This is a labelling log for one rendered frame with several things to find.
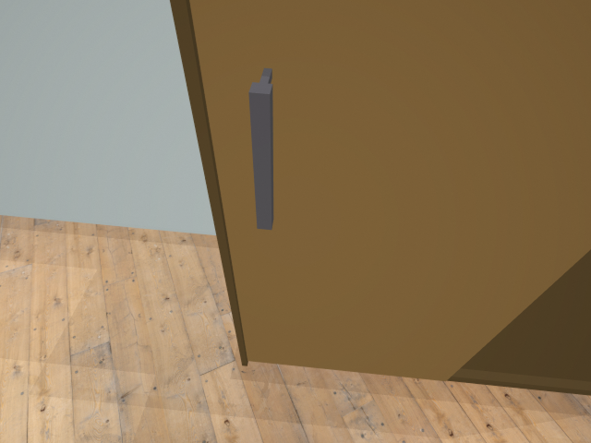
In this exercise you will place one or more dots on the handle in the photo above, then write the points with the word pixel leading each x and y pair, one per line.
pixel 261 120

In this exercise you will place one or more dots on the wardrobe door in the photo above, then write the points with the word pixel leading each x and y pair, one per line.
pixel 551 337
pixel 431 171

